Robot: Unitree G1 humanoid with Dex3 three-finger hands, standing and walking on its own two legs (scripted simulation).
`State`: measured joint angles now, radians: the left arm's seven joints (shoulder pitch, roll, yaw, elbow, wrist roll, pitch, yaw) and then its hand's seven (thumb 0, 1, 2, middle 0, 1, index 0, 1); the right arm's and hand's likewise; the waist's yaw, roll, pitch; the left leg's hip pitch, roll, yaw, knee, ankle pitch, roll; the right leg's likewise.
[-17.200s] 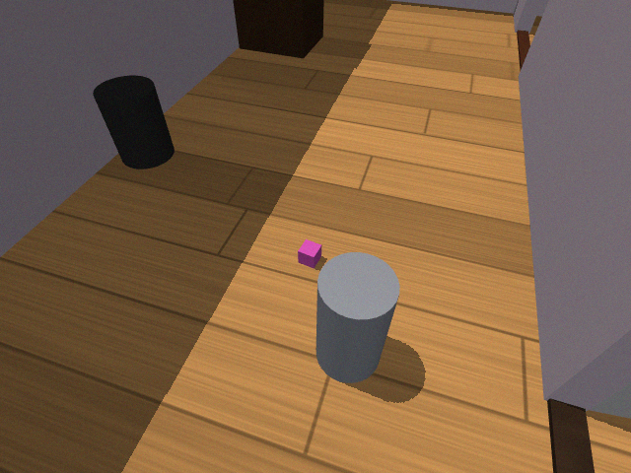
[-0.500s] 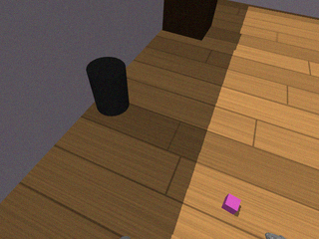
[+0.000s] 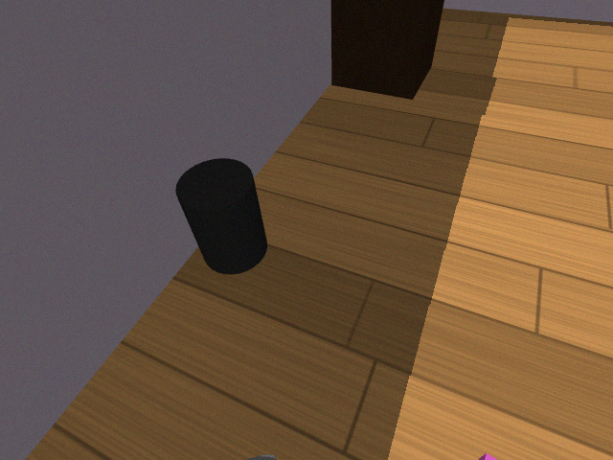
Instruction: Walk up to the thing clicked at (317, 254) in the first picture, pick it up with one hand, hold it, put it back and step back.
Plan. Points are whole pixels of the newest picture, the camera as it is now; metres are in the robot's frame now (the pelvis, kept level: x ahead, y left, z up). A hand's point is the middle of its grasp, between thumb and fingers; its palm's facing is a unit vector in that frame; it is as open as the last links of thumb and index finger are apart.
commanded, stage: walk up
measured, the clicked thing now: out of the picture +0.24 -0.43 -0.73
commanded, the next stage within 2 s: stand in 1.12 s
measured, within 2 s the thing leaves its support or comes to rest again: neither
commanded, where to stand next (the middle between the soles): +0.15 +0.03 m, yaw -1 degrees
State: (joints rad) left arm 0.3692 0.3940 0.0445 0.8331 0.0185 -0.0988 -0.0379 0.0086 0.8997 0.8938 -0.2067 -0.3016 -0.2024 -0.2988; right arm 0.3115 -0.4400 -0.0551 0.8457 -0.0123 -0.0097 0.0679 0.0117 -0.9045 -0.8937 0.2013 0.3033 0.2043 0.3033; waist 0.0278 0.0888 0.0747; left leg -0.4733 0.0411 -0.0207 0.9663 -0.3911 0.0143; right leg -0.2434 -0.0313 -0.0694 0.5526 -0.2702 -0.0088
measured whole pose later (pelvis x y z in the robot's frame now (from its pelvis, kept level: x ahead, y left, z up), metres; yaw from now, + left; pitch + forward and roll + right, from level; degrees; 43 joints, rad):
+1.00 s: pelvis +0.12 +0.03 +0.02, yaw -3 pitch -2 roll +0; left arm 0.05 0.35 -0.01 1.11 0.00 0.00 -0.02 0.01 0.90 0.89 -0.20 -0.30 -0.20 -0.30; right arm 0.08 -0.36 0.02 1.15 0.00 -0.02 0.02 0.01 -0.90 -0.89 0.20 0.30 0.21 0.30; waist -0.02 -0.01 0.06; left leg -0.18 0.05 0.10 0.37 -0.15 -0.01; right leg -0.15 -0.01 -0.01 0.38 -0.19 0.01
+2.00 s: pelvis +0.13 +0.04 +0.02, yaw -3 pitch -2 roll +0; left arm 0.11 0.35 -0.01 1.13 0.01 -0.01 -0.01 0.01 0.90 0.89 -0.20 -0.30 -0.20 -0.30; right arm 0.08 -0.35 0.00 1.17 -0.01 -0.01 0.02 0.01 -0.90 -0.89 0.20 0.30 0.21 0.30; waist -0.01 -0.01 0.04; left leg -0.13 0.03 0.09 0.30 -0.13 0.00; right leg -0.09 -0.03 -0.01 0.31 -0.18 0.02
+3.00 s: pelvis +0.15 +0.03 +0.02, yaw -2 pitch -2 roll +0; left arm 0.11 0.36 -0.01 1.12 0.02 -0.01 -0.01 0.01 0.90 0.89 -0.21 -0.30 -0.20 -0.30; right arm 0.08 -0.35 0.00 1.15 -0.01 -0.01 0.01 0.01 -0.90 -0.89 0.20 0.30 0.21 0.30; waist -0.01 0.00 0.04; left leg -0.11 0.04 0.08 0.30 -0.15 -0.02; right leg -0.06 -0.02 -0.02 0.29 -0.20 0.01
